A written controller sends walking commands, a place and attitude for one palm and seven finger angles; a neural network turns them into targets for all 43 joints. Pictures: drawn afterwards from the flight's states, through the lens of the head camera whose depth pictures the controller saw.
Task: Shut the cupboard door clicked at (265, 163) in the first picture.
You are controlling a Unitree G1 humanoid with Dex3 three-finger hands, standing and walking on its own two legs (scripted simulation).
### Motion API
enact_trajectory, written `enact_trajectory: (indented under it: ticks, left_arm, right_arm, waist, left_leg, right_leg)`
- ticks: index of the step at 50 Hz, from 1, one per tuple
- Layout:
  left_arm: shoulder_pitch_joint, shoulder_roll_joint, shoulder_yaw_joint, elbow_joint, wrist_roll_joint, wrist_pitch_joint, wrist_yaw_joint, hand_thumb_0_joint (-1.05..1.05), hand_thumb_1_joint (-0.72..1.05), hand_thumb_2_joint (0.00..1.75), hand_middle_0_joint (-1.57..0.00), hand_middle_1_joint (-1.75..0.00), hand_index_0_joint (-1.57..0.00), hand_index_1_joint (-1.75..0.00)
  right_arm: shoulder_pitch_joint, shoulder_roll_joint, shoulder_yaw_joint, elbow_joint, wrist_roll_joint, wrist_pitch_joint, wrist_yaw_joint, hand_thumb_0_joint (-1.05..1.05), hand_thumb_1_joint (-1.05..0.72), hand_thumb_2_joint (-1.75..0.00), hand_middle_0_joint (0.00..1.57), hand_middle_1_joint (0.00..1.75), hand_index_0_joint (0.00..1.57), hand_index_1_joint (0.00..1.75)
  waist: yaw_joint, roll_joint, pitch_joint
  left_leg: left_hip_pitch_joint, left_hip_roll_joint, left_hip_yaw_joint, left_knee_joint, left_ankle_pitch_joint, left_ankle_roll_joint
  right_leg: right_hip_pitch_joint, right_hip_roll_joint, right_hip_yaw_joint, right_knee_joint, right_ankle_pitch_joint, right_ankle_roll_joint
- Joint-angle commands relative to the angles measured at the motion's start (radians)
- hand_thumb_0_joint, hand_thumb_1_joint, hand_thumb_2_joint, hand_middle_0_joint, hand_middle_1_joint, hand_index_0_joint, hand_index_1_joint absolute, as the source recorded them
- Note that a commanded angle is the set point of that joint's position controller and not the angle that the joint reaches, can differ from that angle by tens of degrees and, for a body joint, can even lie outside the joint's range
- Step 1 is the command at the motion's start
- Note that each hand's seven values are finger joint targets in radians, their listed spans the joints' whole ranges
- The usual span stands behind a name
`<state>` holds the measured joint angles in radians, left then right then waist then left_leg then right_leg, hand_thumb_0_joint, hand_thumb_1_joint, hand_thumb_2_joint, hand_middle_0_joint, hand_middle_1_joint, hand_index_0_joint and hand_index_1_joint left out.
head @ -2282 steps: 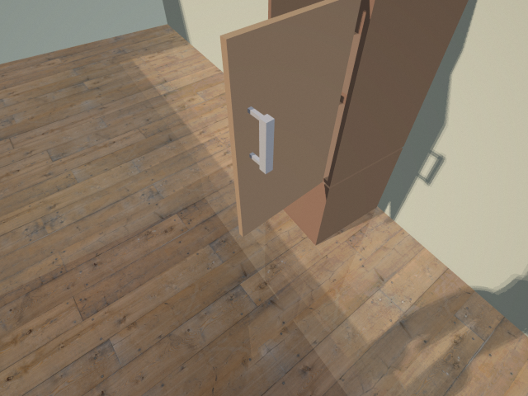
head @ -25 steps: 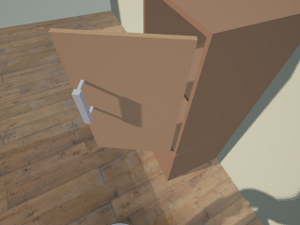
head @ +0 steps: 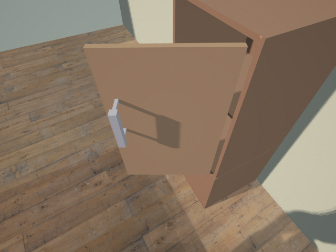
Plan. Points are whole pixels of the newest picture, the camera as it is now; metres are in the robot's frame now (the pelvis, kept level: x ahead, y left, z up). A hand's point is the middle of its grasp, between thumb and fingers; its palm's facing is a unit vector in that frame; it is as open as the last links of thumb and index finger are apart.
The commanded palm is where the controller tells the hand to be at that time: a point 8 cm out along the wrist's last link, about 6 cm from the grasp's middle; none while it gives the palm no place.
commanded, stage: come to a stop and stand still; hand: left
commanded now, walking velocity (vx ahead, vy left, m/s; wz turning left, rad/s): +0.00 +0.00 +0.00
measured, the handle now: (119, 124) +0.44 +0.18 +0.03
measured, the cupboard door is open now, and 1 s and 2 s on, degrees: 62 62 62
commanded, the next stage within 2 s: look again from close up in 0.22 s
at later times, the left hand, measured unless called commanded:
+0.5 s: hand out of the picture +0.02 +0.16 -0.17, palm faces -0.01 -0.98 -0.19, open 7.3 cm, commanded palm none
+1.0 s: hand out of the picture +0.09 +0.15 -0.12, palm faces +0.20 -0.94 -0.26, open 7.2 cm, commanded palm +0.11 +0.17 -0.06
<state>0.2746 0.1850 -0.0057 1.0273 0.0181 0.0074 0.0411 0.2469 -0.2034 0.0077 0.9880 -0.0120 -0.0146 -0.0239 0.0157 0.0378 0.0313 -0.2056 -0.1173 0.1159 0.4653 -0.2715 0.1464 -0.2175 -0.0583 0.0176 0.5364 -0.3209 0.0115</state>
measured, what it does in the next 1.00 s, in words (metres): shifts its weight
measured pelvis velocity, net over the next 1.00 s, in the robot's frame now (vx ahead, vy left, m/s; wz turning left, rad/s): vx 0.01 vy -0.05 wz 0.03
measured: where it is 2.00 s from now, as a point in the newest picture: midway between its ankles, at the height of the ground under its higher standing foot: outside the picture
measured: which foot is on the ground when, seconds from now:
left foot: down 0.00-1.00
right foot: down 0.00-1.00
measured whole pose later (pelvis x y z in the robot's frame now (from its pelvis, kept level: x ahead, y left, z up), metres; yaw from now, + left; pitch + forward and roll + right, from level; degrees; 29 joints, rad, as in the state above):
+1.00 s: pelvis +0.01 -0.05 +0.00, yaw +2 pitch +0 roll +1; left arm 0.48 0.21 0.02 0.45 -0.08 0.03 0.12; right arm 0.35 -0.17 0.03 0.98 0.03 -0.22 -0.08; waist -0.01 -0.04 0.03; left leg -0.18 -0.08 0.07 0.45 -0.27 0.07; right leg -0.26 -0.01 -0.02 0.64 -0.34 -0.01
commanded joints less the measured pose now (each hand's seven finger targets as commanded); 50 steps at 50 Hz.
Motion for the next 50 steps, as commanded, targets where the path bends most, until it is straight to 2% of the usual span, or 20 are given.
enact_trajectory:
  ticks: [1, 3, 7, 9, 11, 15, 17, 18, 20, 23, 32, 38, 41, 44, 45, 46, 47, 48, 49, 50]
  left_arm:
    - [0.049, 0.102, 0.019, -0.029, -0.006, 0.003, 0.012, 0.0, 0.9, 0.9, -0.2, -0.3, -0.2, -0.3]
    - [0.042, 0.102, 0.019, -0.026, -0.005, 0.006, 0.012, 0.0, 0.9, 0.9, -0.2, -0.3, -0.2, -0.3]
    - [0.035, 0.093, 0.015, -0.008, -0.007, 0.007, 0.008, 0.0, 0.9, 0.9, -0.2, -0.3, -0.2, -0.3]
    - [0.032, 0.09, 0.013, -0.003, -0.007, 0.003, 0.007, 0.0, 0.9, 0.9, -0.2, -0.3, -0.2, -0.3]
    - [0.037, 0.086, 0.011, 0.004, -0.008, 0.002, 0.007, 0.0, 0.9, 0.9, -0.2, -0.3, -0.2, -0.3]
    - [0.035, 0.081, 0.01, 0.011, -0.009, 0.001, 0.007, 0.0, 0.9, 0.9, -0.2, -0.3, -0.2, -0.3]
    - [0.035, 0.073, 0.009, 0.019, -0.009, 0.003, 0.006, 0.0, 0.9, 0.9, -0.2, -0.3, -0.2, -0.3]
    - [0.036, 0.073, 0.01, 0.02, -0.008, 0.002, 0.007, 0.0, 0.9, 0.9, -0.2, -0.3, -0.2, -0.3]
    - [0.042, 0.067, 0.007, 0.029, -0.008, 0.002, 0.006, 0.0, 0.9, 0.9, -0.2, -0.3, -0.2, -0.3]
    - [0.045, 0.059, 0.006, 0.037, -0.006, 0.001, 0.005, 0.0, 0.9, 0.9, -0.2, -0.3, -0.2, -0.3]
    - [0.067, 0.047, 0.004, 0.064, -0.008, -0.009, 0.007, 0.0, 0.9, 0.9, -0.2, -0.3, -0.2, -0.3]
    - [0.074, 0.044, 0.001, 0.069, -0.005, -0.013, 0.006, 0.0, 0.9, 0.9, -0.2, -0.3, -0.2, -0.3]
    - [0.077, 0.044, 0.0, 0.071, -0.006, -0.019, 0.006, 0.0, 0.9, 0.9, -0.2, -0.3, -0.2, -0.3]
    - [0.079, 0.044, -0.002, 0.069, -0.006, -0.021, 0.006, 0.0, 0.9, 0.9, -0.2, -0.3, -0.2, -0.3]
    - [0.13, 0.067, 0.002, 0.09, 0.011, -0.047, 0.04, 0.0, 0.9, 0.9, -0.2, -0.3, -0.2, -0.3]
    - [-0.73, 0.578, 0.346, -1.59, -0.107, -0.299, 0.079, 0.0, 0.9, 0.9, -0.2, -0.3, -0.2, -0.3]
    - [-0.044, 0.161, 0.013, -1.26, -0.126, -0.219, 0.097, 0.0, 0.9, 0.9, -0.22, -0.32, -0.22, -0.32]
    - [-0.048, 0.135, 0.055, -1.249, -0.16, -0.172, 0.134, 0.0, 0.9, 0.9, -0.24, -0.34, -0.24, -0.34]
    - [0.227, -0.126, -0.104, -0.895, -0.149, -0.034, 0.122, 0.0, 0.9, 0.9, -0.25, -0.36, -0.25, -0.36]
    - [0.031, -0.084, -0.119, -1.128, -0.176, -0.055, 0.114, 0.0, 0.9, 0.9, -0.27, -0.38, -0.27, -0.38]
  right_arm:
    - [0.073, -0.121, -0.019, -0.019, -0.006, -0.02, -0.018, 0.0, -0.9, -0.9, 0.2, 0.3, 0.2, 0.3]
    - [0.075, -0.108, -0.017, -0.008, -0.005, -0.019, -0.022, 0.0, -0.9, -0.9, 0.2, 0.3, 0.2, 0.3]
    - [0.074, -0.103, -0.016, 0.011, -0.005, -0.018, -0.022, 0.0, -0.9, -0.9, 0.2, 0.3, 0.2, 0.3]
    - [0.079, -0.096, -0.013, 0.024, -0.005, -0.018, -0.02, 0.0, -0.9, -0.9, 0.2, 0.3, 0.2, 0.3]
    - [0.085, -0.094, -0.012, 0.039, -0.005, -0.02, -0.019, 0.0, -0.9, -0.9, 0.2, 0.3, 0.2, 0.3]
    - [0.1, -0.084, -0.011, 0.061, -0.003, -0.024, -0.021, 0.0, -0.9, -0.9, 0.2, 0.3, 0.2, 0.3]
    - [0.108, -0.083, -0.012, 0.07, -0.003, -0.024, -0.023, 0.0, -0.9, -0.9, 0.2, 0.3, 0.2, 0.3]
    - [0.107, -0.074, -0.011, 0.072, -0.001, -0.023, -0.023, 0.0, -0.9, -0.9, 0.2, 0.3, 0.2, 0.3]
    - [0.106, -0.073, -0.011, 0.081, -0.002, -0.023, -0.022, 0.0, -0.9, -0.9, 0.2, 0.3, 0.2, 0.3]
    - [0.107, -0.064, -0.013, 0.089, 0.0, -0.024, -0.024, 0.0, -0.9, -0.9, 0.2, 0.3, 0.2, 0.3]
    - [0.109, -0.054, -0.011, 0.107, 0.002, -0.028, -0.024, 0.0, -0.9, -0.9, 0.2, 0.3, 0.2, 0.3]
    - [0.094, -0.04, -0.008, 0.115, 0.004, -0.024, -0.021, 0.0, -0.9, -0.9, 0.2, 0.3, 0.2, 0.3]
    - [0.091, -0.041, -0.007, 0.119, 0.003, -0.025, -0.02, 0.0, -0.9, -0.9, 0.2, 0.3, 0.2, 0.3]
    - [0.082, -0.038, -0.006, 0.123, 0.004, -0.024, -0.019, 0.0, -0.9, -0.9, 0.2, 0.3, 0.2, 0.3]
    - [0.038, -0.089, -0.011, 0.054, 0.014, -0.025, -0.007, 0.0, -0.9, -0.9, 0.2, 0.3, 0.2, 0.3]
    - [0.18, -0.315, -0.068, -0.244, 0.035, -0.225, -0.086, 0.0, -0.9, -0.9, 0.2, 0.3, 0.2, 0.3]
    - [0.093, -0.158, 0.02, -0.208, 0.077, -0.328, -0.11, 0.0, -0.9, -0.9, 0.2, 0.3, 0.2, 0.3]
    - [0.058, -0.16, -0.006, -0.159, 0.039, -0.352, -0.094, 0.0, -0.9, -0.9, 0.2, 0.3, 0.2, 0.3]
    - [0.056, -0.102, -0.018, -0.115, 0.051, -0.347, -0.054, 0.0, -0.9, -0.9, 0.2, 0.3, 0.2, 0.3]
    - [0.067, -0.166, -0.041, -0.2, 0.056, -0.35, -0.024, 0.0, -0.9, -0.9, 0.2, 0.3, 0.2, 0.3]
  waist:
    - [-0.01, 0.026, -0.018]
    - [-0.006, 0.032, -0.003]
    - [-0.005, -0.013, 0.011]
    - [-0.009, -0.035, 0.031]
    - [-0.01, -0.034, 0.02]
    - [-0.012, -0.02, 0.007]
    - [-0.016, -0.004, 0.015]
    - [-0.013, -0.02, 0.019]
    - [-0.014, -0.011, 0.024]
    - [-0.013, -0.006, 0.035]
    - [-0.016, -0.036, 0.0]
    - [-0.014, -0.057, 0.04]
    - [-0.017, -0.073, 0.021]
    - [-0.017, -0.057, 0.038]
    - [-0.004, -0.136, 0.005]
    - [-0.205, 0.051, -0.439]
    - [-0.09, 0.313, -0.485]
    - [-0.046, 0.334, -0.422]
    - [-0.062, 0.172, -0.224]
    - [-0.075, 0.151, -0.099]
  left_leg:
    - [0.108, 0.266, -0.293, -0.18, 0.387, -0.144]
    - [0.114, 0.274, -0.291, -0.18, 0.424, -0.146]
    - [0.077, 0.262, -0.276, -0.19, 0.321, -0.159]
    - [0.049, 0.247, -0.257, -0.184, 0.299, -0.149]
    - [0.064, 0.243, -0.256, -0.191, 0.262, -0.144]
    - [0.085, 0.244, -0.241, -0.183, 0.307, -0.129]
    - [0.091, 0.248, -0.245, -0.191, 0.296, -0.134]
    - [0.082, 0.248, -0.242, -0.185, 0.291, -0.12]
    - [0.077, 0.245, -0.238, -0.195, 0.244, -0.12]
    - [0.076, 0.246, -0.234, -0.191, 0.258, -0.112]
    - [0.106, 0.229, -0.2, -0.153, 0.322, -0.1]
    - [0.072, 0.219, -0.188, -0.151, 0.255, -0.091]
    - [0.082, 0.214, -0.184, -0.142, 0.261, -0.092]
    - [0.074, 0.211, -0.178, -0.141, 0.238, -0.093]
    - [0.035, 0.246, -0.195, 0.027, 0.526, -0.122]
    - [0.421, 0.201, -0.238, 0.036, 0.76, -0.146]
    - [0.525, 0.215, -0.23, -0.012, 0.752, -0.165]
    - [0.386, 0.213, -0.212, -0.095, 0.791, -0.221]
    - [0.217, 0.216, -0.229, -0.116, 0.609, -0.205]
    - [0.086, 0.199, -0.216, -0.056, 0.396, -0.193]
  right_leg:
    - [-0.07, 0.003, 0.014, 0.019, -0.012, -0.041]
    - [-0.077, -0.001, 0.014, 0.018, -0.033, -0.04]
    - [-0.04, -0.012, 0.044, -0.04, 0.041, -0.047]
    - [-0.019, -0.021, 0.055, -0.064, 0.08, -0.053]
    - [-0.017, -0.024, 0.062, -0.069, 0.087, -0.054]
    - [-0.013, -0.025, 0.056, -0.069, 0.1, -0.05]
    - [-0.025, -0.02, 0.049, -0.065, 0.088, -0.046]
    - [-0.016, -0.023, 0.051, -0.078, 0.092, -0.046]
    - [-0.018, -0.025, 0.053, -0.081, 0.094, -0.046]
    - [-0.019, -0.026, 0.051, -0.09, 0.105, -0.045]
    - [0.009, -0.037, 0.058, -0.105, 0.173, -0.042]
    - [0.009, -0.043, 0.067, -0.13, 0.188, -0.046]
    - [0.019, -0.048, 0.073, -0.135, 0.218, -0.049]
    - [0.012, -0.049, 0.079, -0.145, 0.217, -0.051]
    - [0.024, -0.055, 0.046, -0.118, 0.397, -0.022]
    - [-0.06, 0.074, -0.086, 0.132, 0.466, -0.008]
    - [-0.175, 0.12, -0.09, 0.254, 0.029, -0.024]
    - [-0.154, 0.1, -0.061, 0.183, -0.048, -0.042]
    - [-0.205, 0.058, -0.056, 0.159, -0.07, -0.027]
    - [-0.199, 0.042, -0.062, 0.106, -0.014, -0.032]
